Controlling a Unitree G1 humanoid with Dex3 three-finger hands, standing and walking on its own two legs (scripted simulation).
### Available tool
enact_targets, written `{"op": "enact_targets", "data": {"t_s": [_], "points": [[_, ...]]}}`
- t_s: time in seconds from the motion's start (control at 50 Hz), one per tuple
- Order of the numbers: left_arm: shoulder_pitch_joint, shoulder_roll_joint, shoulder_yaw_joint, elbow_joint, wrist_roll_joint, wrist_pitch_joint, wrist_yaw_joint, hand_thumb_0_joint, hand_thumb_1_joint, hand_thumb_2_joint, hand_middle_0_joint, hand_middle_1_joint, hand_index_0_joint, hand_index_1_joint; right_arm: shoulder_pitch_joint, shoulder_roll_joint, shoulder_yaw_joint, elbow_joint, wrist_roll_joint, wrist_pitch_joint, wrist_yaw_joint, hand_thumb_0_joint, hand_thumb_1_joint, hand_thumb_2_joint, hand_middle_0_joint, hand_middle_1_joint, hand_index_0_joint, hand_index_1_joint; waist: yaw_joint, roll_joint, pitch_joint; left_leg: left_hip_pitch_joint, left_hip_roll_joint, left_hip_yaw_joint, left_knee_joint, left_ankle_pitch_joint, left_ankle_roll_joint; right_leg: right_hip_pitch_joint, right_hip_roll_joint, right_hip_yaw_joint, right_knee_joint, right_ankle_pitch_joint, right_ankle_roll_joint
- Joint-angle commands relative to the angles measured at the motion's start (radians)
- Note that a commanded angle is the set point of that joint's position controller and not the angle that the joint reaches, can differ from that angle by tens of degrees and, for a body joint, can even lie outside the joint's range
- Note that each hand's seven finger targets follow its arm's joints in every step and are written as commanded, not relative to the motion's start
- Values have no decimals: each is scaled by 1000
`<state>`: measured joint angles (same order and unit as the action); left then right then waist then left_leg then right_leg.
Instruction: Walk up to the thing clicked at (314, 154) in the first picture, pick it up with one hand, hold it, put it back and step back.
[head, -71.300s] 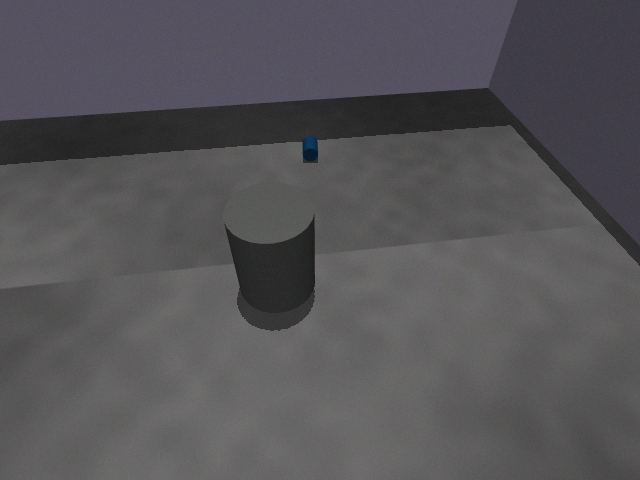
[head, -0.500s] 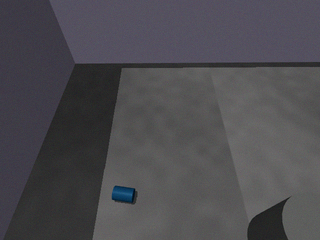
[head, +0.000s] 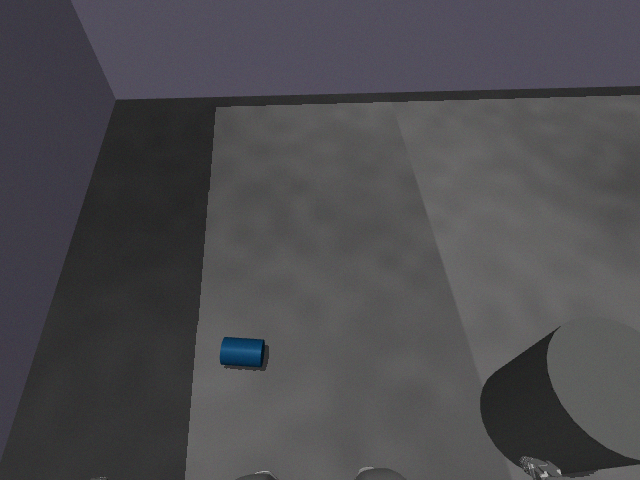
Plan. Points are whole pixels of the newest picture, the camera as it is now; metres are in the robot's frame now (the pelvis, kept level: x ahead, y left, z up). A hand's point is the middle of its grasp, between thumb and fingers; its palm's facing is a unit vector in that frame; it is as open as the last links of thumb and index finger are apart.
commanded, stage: step back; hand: left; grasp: from above
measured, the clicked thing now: (243, 352) +0.52 +0.21 -0.72
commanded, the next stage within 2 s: none
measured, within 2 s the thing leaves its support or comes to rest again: neither
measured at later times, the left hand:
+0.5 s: hand out of the picture -0.01 +0.25 -0.14, palm faces +0.05 -0.93 -0.37, open 7.4 cm
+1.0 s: hand out of the picture -0.26 +0.21 -0.14, palm faces +0.00 -0.91 -0.41, open 7.4 cm
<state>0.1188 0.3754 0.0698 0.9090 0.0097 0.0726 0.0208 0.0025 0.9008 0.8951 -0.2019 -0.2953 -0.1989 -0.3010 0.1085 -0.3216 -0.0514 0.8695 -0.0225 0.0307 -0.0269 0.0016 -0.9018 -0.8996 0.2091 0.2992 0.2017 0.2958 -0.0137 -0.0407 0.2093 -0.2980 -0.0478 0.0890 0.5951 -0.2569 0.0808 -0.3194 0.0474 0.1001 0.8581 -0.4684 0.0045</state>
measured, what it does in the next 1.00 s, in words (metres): walks backwards: right foot, then left foot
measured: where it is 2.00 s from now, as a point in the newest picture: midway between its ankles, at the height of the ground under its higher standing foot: outside the picture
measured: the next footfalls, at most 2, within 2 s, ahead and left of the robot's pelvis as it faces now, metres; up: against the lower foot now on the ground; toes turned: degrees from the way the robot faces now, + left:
right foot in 0.08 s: +0.01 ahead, -0.12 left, +0.00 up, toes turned +2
left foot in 0.50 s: -0.10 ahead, +0.12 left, +0.00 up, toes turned +1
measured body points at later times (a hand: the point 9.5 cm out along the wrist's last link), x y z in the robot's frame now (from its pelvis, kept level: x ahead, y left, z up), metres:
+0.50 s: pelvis -0.13 -0.01 -0.01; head -0.07 +0.00 +0.44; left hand -0.01 +0.30 -0.12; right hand -0.02 -0.33 -0.12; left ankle -0.14 +0.12 -0.73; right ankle -0.03 -0.12 -0.72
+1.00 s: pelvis -0.30 -0.06 +0.00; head -0.26 -0.08 +0.45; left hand -0.26 +0.26 -0.11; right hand -0.16 -0.37 -0.12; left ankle -0.21 +0.10 -0.68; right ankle -0.30 -0.18 -0.72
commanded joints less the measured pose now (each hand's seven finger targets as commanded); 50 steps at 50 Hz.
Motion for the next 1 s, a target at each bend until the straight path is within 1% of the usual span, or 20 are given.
{"op": "enact_targets", "data": {"t_s": [0.0,0.06,0.08,0.12,0.14,0.22,0.36,0.46,0.5,0.52,0.54,0.6,0.66,0.74,0.84,0.86,0.88,0.9,0.92,0.98], "points": [[56,178,59,-79,13,-39,2,0,900,900,-200,-300,-200,-300,16,-297,-77,-66,2,-16,-11,0,-900,-900,200,300,200,300,-10,144,-260,194,325,-367,-162,316,120,0,-36,-31,-136,15,-26],[151,167,62,-52,19,-53,-4,0,900,900,-200,-300,-200,-300,-35,-294,-71,-71,13,-13,-3,0,-900,-900,200,300,200,300,41,91,-279,87,267,-300,-91,204,59,149,-49,-41,-374,241,-66],[157,193,69,-52,26,-57,-5,0,900,900,-200,-300,-200,-300,-46,-274,-65,-73,21,-11,1,0,-900,-900,200,300,200,300,42,5,-278,2,204,-248,-19,115,15,170,-117,72,-390,301,-103],[56,311,91,-116,27,-57,-9,0,900,900,-200,-300,-200,-300,-58,-242,-60,-73,24,-5,2,0,-900,-900,200,300,200,300,55,-265,-162,-98,-52,-111,342,-295,-85,-22,-410,460,-575,288,-322],[-4,310,92,-157,36,-64,-3,0,900,900,-200,-300,-200,-300,-25,-255,-65,-63,17,0,0,0,-900,-900,200,300,200,300,40,-234,-121,-78,-47,-222,526,-359,-92,-111,-463,511,-589,345,-355],[-51,202,76,-179,23,-68,8,0,900,900,-200,-300,-200,-300,59,-232,-43,-22,26,-9,5,0,-900,-900,200,300,200,300,0,-48,-174,-146,-101,-258,580,-220,-84,42,-245,151,-473,563,-207],[74,205,76,-201,32,-51,16,0,900,900,-200,-300,-200,-300,65,-222,-29,-73,19,-26,-14,0,-900,-900,200,300,200,300,70,-142,-315,-198,8,-180,211,-275,-109,412,-296,154,-348,775,-234],[21,225,68,-227,13,-20,-2,0,900,900,-200,-300,-200,-300,171,-244,-55,-26,-2,-27,-2,0,-900,-900,200,300,200,300,8,-93,-309,123,16,-101,-171,81,-64,121,-210,83,-277,460,-126],[-11,166,53,-246,7,-22,-6,0,900,900,-200,-300,-200,-300,147,-379,-86,-45,-25,-27,2,0,-900,-900,200,300,200,300,-13,209,-250,147,319,-513,-264,67,76,-176,-14,5,-82,2,-43],[-66,210,78,-245,12,-23,5,0,900,900,-200,-300,-200,-300,81,-456,-99,-67,-22,-23,8,0,-900,-900,200,300,200,300,-52,314,-198,-97,467,-650,-351,25,225,-100,49,23,182,-177,-18],[-53,232,87,-227,21,-21,4,0,900,900,-200,-300,-200,-300,-2,-441,-97,-85,-22,-33,-1,0,-900,-900,200,300,200,300,-18,281,-146,-191,503,-694,-367,4,256,-72,17,101,353,-148,-19],[85,194,86,-162,-4,-17,-10,0,900,900,-200,-300,-200,-300,-91,-310,-54,-111,-28,-39,-4,0,-900,-900,200,300,200,300,70,147,-146,-106,286,-341,-269,164,120,-136,73,106,454,2,-28],[111,188,89,-149,3,-19,-18,0,900,900,-200,-300,-200,-300,-15,-295,-59,-98,-18,-39,-3,0,-900,-900,200,300,200,300,36,173,-174,61,246,-329,-243,93,110,-187,67,82,394,36,10],[94,174,70,-176,11,-37,-13,0,900,900,-200,-300,-200,-300,45,-302,-66,-100,-8,-33,-9,0,-900,-900,200,300,200,300,-11,216,-256,268,298,-319,-143,273,167,-171,-11,36,73,-49,44],[247,168,67,-73,11,-50,-16,0,900,900,-200,-300,-200,-300,-2,-350,-75,-114,-2,3,-3,0,-900,-900,200,300,200,300,37,256,-327,124,248,-260,-42,238,103,139,-23,-114,-466,171,-3],[257,194,74,-55,20,-52,-15,0,900,900,-200,-300,-200,-300,-20,-323,-67,-121,9,9,0,0,-900,-900,200,300,200,300,41,209,-309,24,205,-241,-17,137,54,181,-30,-87,-479,229,-25],[242,256,93,-67,35,-52,-19,0,900,900,-200,-300,-200,-300,-13,-285,-56,-135,16,9,4,0,-900,-900,200,300,200,300,34,54,-270,-151,124,-204,84,-29,-8,195,-141,129,-469,140,-71],[164,379,119,-114,36,-42,-20,0,900,900,-200,-300,-200,-300,-70,-244,-53,-160,24,3,-8,0,-900,-900,200,300,200,300,82,-258,-211,-239,-46,-134,330,-291,-75,-2,-365,415,-569,68,-224],[63,433,124,-163,39,-43,-13,0,900,900,-200,-300,-200,-300,-52,-297,-76,-153,14,8,-20,0,-900,-900,200,300,200,300,73,-290,-119,-158,4,-237,517,-345,-96,-235,-482,544,-642,21,-310],[-51,259,84,-183,33,-57,-3,0,900,900,-200,-300,-200,-300,46,-272,-59,-80,26,1,-4,0,-900,-900,200,300,200,300,-21,-96,-113,-176,-75,-251,597,-213,-71,-92,-271,135,-466,405,-197]]}}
